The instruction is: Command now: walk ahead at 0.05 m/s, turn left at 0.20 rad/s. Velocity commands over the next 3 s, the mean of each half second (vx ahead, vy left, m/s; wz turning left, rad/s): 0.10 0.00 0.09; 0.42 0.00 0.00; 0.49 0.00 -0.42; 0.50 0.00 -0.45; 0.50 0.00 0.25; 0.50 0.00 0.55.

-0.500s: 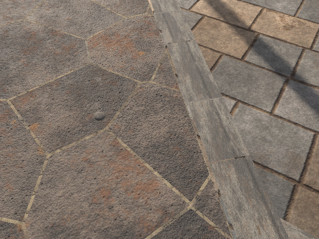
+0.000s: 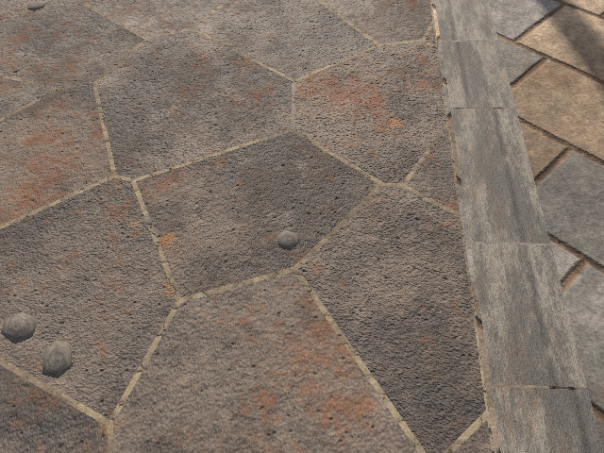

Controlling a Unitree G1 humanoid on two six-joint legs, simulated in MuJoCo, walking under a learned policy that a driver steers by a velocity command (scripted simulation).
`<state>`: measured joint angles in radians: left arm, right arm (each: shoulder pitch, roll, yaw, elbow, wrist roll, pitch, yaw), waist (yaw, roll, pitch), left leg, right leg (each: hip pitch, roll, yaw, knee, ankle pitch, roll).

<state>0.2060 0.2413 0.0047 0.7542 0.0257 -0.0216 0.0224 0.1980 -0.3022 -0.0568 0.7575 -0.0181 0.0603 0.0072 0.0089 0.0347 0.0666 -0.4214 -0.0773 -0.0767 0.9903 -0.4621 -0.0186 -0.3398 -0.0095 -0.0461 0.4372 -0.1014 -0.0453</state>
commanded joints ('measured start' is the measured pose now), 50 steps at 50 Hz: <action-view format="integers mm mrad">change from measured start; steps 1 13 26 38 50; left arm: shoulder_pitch -8 73 282 339 261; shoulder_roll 137 84 81 73 94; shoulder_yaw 36 31 55 47 48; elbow -39 53 180 251 269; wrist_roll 3 1 4 -15 -18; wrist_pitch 0 26 -38 -72 -65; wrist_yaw -5 -18 -30 -17 -15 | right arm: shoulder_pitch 106 -52 -26 -164 213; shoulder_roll -30 -40 -49 7 -108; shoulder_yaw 5 44 -4 16 -31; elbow -15 18 74 46 131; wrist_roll -2 2 5 -21 -33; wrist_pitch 12 -70 -92 -99 -138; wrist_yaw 0 -33 -11 33 -16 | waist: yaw -24 44 97 42 -170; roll -215 103 -38 -113 -26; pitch -155 -29 37 25 -209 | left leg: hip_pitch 137 96 -20 -331 525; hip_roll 19 189 178 142 182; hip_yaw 51 -118 -98 129 15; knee -170 -723 -597 -83 -525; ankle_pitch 15 188 -111 316 227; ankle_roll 10 92 173 37 179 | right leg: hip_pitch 58 198 325 402 158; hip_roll -201 -32 -29 -181 -113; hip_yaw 179 81 91 203 63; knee -155 -40 -71 -324 365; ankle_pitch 94 8 -291 106 413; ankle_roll -160 37 -53 -142 -70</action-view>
